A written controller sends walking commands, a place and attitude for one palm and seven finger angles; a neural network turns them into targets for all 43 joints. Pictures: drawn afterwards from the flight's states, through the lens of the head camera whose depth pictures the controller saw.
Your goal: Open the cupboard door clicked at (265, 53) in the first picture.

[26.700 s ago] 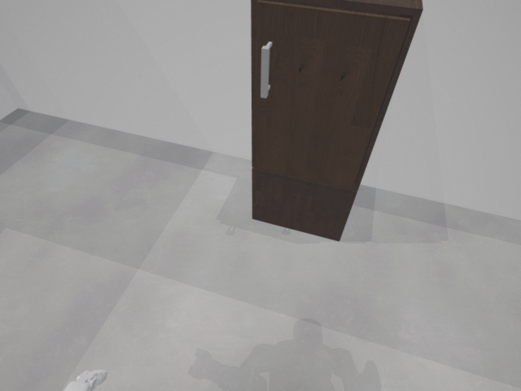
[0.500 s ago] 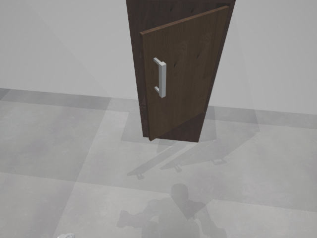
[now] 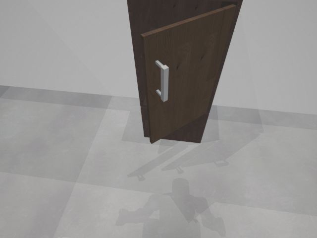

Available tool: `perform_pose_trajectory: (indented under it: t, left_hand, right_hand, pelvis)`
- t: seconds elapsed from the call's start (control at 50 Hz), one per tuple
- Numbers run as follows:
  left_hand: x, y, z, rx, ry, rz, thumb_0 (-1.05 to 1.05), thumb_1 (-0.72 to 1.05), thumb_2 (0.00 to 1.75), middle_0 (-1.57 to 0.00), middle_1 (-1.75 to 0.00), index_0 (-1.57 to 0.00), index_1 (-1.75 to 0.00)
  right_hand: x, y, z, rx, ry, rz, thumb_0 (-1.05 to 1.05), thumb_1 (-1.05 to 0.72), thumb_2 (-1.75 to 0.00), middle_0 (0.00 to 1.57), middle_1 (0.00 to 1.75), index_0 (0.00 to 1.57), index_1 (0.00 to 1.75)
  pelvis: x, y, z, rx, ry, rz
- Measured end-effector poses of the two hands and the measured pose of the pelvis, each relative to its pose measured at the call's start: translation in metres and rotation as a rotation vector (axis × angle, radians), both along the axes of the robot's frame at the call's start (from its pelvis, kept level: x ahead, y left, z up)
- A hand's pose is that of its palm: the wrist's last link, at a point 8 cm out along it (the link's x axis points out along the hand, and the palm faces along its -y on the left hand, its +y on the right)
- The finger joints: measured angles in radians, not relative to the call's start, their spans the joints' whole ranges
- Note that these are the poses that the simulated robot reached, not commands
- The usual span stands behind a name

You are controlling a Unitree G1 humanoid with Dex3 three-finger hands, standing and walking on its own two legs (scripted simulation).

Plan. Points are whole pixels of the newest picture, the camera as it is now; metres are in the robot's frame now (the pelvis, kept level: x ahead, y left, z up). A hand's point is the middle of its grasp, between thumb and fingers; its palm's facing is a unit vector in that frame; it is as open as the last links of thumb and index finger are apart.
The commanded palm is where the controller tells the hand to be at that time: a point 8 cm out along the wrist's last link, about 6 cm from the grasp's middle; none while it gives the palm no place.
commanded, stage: look to check the result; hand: left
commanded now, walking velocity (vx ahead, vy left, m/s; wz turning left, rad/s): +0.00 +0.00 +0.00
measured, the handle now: (161, 81) +0.61 +0.03 +0.02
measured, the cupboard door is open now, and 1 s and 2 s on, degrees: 41 41 41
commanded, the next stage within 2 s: walk to a spot facing it in 0.12 s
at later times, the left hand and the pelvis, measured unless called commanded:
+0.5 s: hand out of the picture +0.09 +0.22 -0.17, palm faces -0.09 -0.95 -0.30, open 7.4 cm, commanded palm none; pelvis +0.00 +0.00 -0.01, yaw -6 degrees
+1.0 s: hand out of the picture +0.08 +0.15 -0.17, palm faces -0.29 -0.92 -0.25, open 7.4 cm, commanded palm none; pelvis -0.02 -0.03 -0.01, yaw -21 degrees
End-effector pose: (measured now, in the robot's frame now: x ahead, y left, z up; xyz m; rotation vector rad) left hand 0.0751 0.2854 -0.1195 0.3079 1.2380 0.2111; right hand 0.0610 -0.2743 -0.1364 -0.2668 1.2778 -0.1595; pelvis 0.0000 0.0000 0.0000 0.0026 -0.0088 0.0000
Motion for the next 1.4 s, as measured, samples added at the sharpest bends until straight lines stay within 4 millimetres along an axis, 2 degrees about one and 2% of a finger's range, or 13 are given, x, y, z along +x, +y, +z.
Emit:
perform_pose_trajectory:
  t: [0.18, 0.36, 0.44, 0.54, 0.68, 0.76, 0.9, 1.02, 1.1, 1.16, 1.24, 1.32, 1.4]
  left_hand:
    - [0.011, 0.000, -0.001, -0.007, -0.017, -0.011, 0.00, 0.91, 0.90, -0.21, -0.30, -0.20, -0.30]
    - [0.018, 0.000, -0.003, -0.011, -0.019, -0.028, 0.00, 0.91, 0.90, -0.21, -0.30, -0.20, -0.30]
    - [0.015, -0.007, -0.011, -0.024, 0.009, -0.047, 0.00, 0.91, 0.90, -0.20, -0.30, -0.20, -0.30]
    - [0.011, -0.025, -0.023, -0.054, 0.051, -0.087, 0.00, 0.91, 0.90, -0.20, -0.30, -0.20, -0.30]
    - [0.014, -0.063, -0.029, -0.066, 0.036, -0.130, 0.00, 0.91, 0.90, -0.20, -0.30, -0.20, -0.30]
    - [0.003, -0.079, -0.028, -0.061, 0.072, -0.144, 0.00, 0.91, 0.90, -0.20, -0.30, -0.20, -0.30]
    - [-0.004, -0.091, -0.021, -0.075, 0.141, -0.212, 0.00, 0.91, 0.90, -0.21, -0.30, -0.20, -0.30]
    - [0.019, -0.083, -0.023, -0.082, 0.121, -0.269, 0.00, 0.91, 0.90, -0.21, -0.30, -0.20, -0.30]
    - [0.046, -0.072, -0.034, -0.091, 0.097, -0.312, 0.00, 0.91, 0.90, -0.21, -0.30, -0.20, -0.30]
    - [0.072, -0.070, -0.034, -0.093, 0.070, -0.357, 0.00, 0.91, 0.90, -0.20, -0.30, -0.20, -0.30]
    - [0.106, -0.080, -0.024, -0.096, 0.015, -0.417, 0.01, 0.91, 0.90, -0.20, -0.30, -0.20, -0.30]
    - [0.132, -0.104, -0.018, -0.091, -0.013, -0.514, 0.00, 0.91, 0.90, -0.20, -0.30, -0.20, -0.30]
    - [0.151, -0.134, -0.026, -0.066, -0.053, -0.614, 0.00, 0.91, 0.90, -0.20, -0.30, -0.20, -0.30]
  right_hand:
    - [0.007, -0.006, 0.005, -0.024, -0.011, -0.004, 0.00, -0.90, -0.90, 0.20, 0.30, 0.21, 0.30]
    - [-0.002, -0.009, 0.007, -0.044, -0.011, -0.030, 0.00, -0.90, -0.90, 0.20, 0.30, 0.21, 0.30]
    - [-0.017, -0.001, 0.002, -0.033, -0.016, -0.081, 0.00, -0.90, -0.90, 0.20, 0.30, 0.20, 0.30]
    - [-0.049, 0.010, -0.011, 0.004, 0.004, -0.149, 0.00, -0.90, -0.90, 0.20, 0.30, 0.20, 0.30]
    - [-0.088, 0.004, -0.039, 0.071, 0.082, -0.231, 0.00, -0.90, -0.90, 0.20, 0.30, 0.21, 0.30]
    - [-0.086, -0.008, -0.033, 0.073, 0.069, -0.279, 0.01, -0.90, -0.90, 0.20, 0.30, 0.21, 0.30]
    - [-0.062, -0.026, -0.006, 0.039, -0.069, -0.334, 0.01, -0.91, -0.90, 0.20, 0.30, 0.20, 0.30]
    - [-0.048, -0.024, 0.006, 0.006, -0.152, -0.375, 0.00, -0.91, -0.90, 0.20, 0.30, 0.20, 0.30]
    - [-0.052, -0.015, 0.006, -0.035, -0.195, -0.406, 0.00, -0.90, -0.90, 0.20, 0.30, 0.20, 0.30]
    - [-0.071, -0.004, 0.008, -0.048, -0.156, -0.421, 0.00, -0.90, -0.90, 0.20, 0.30, 0.20, 0.30]
    - [-0.103, 0.006, 0.010, -0.041, -0.083, -0.458, 0.00, -0.90, -0.90, 0.20, 0.30, 0.21, 0.30]
    - [-0.135, 0.007, 0.002, -0.023, -0.049, -0.542, 0.00, -0.90, -0.90, 0.20, 0.30, 0.21, 0.30]
    - [-0.168, -0.003, -0.021, -0.006, -0.040, -0.646, 0.00, -0.90, -0.90, 0.20, 0.30, 0.21, 0.30]
  pelvis:
    - [0.005, 0.002, 0.000, -0.001, -0.002, -0.003]
    - [0.003, 0.003, -0.001, -0.001, -0.003, -0.032]
    - [0.000, 0.003, -0.005, 0.003, -0.005, -0.072]
    - [-0.006, -0.001, -0.013, 0.029, -0.012, -0.130]
    - [-0.007, -0.026, -0.027, 0.032, -0.013, -0.193]
    - [-0.015, -0.034, -0.021, 0.021, -0.011, -0.228]
    - [-0.019, -0.036, -0.006, 0.046, 0.025, -0.317]
    - [-0.016, -0.023, -0.005, 0.043, 0.040, -0.387]
    - [-0.010, -0.008, -0.015, 0.009, 0.061, -0.426]
    - [-0.010, -0.005, -0.013, 0.008, 0.044, -0.455]
    - [-0.008, -0.009, -0.008, -0.015, 0.042, -0.499]
    - [-0.007, -0.017, -0.010, -0.029, 0.037, -0.567]
    - [-0.008, -0.032, -0.029, 0.002, 0.030, -0.634]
